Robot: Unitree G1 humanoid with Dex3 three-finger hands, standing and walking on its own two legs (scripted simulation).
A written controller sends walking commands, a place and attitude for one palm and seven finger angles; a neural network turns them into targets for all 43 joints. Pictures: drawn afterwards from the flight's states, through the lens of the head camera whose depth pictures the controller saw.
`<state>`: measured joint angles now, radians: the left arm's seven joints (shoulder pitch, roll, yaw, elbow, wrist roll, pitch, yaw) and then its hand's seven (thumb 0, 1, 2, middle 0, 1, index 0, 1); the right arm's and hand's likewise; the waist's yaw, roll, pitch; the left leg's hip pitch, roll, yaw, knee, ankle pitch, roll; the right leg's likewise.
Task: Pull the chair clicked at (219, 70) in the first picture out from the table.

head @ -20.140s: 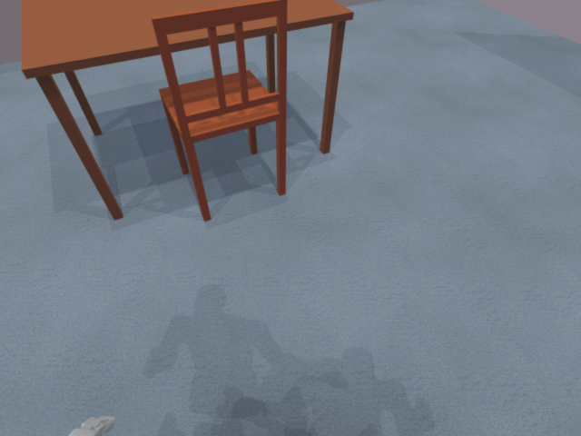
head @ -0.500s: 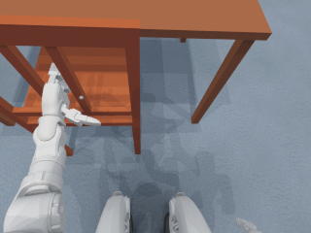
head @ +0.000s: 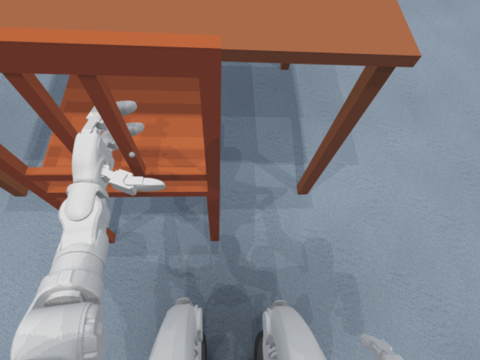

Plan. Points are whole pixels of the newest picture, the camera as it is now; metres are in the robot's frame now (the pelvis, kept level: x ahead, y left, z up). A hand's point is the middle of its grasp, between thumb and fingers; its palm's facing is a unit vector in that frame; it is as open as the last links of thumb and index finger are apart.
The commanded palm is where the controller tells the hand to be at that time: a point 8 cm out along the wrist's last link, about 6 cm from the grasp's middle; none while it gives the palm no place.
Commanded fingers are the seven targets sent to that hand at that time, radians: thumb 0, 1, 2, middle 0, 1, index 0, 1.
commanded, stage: hook a spindle and tug to test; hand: left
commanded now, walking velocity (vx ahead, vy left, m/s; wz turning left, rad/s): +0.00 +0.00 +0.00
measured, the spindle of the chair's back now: (65, 132) +0.47 +0.28 +0.03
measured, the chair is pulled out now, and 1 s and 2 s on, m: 0.00 0.05 0.18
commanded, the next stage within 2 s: step backward, pulling the chair out in 1.02 s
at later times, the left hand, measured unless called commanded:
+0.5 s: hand (134, 155) +0.44 +0.17 +0.02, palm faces +0.03 -1.00 -0.01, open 5.5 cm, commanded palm +0.40 +0.21 +0.03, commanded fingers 0.00 0.90 0.90 -0.50 -1.45 -0.50 -1.45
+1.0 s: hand (133, 180) +0.39 +0.17 +0.02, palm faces +0.02 -1.00 -0.02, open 5.5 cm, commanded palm +0.37 +0.22 +0.03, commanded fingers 0.00 0.90 0.90 -0.50 -1.45 -0.50 -1.45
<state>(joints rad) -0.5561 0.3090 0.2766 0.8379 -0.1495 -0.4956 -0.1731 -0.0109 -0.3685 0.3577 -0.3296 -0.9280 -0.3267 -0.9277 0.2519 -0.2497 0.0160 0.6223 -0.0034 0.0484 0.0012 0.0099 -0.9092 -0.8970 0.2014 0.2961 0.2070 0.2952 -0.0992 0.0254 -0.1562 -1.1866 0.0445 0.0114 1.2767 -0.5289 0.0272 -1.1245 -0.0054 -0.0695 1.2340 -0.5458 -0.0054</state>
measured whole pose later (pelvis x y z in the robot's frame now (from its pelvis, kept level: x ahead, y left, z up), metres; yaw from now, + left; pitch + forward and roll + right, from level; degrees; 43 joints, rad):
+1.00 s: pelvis +0.01 -0.01 +0.00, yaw +0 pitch +24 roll -2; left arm -0.31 0.24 0.21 0.61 -0.17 -0.49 -0.15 0.01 0.70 0.83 -0.43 -1.40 -0.40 -1.45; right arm 0.21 -0.24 0.00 0.60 0.00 0.01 0.00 0.01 -0.91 -0.90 0.20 0.30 0.21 0.30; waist -0.07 0.02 -0.16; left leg -1.13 0.04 0.01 1.26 -0.54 0.02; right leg -1.08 0.00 -0.06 1.23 -0.56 -0.01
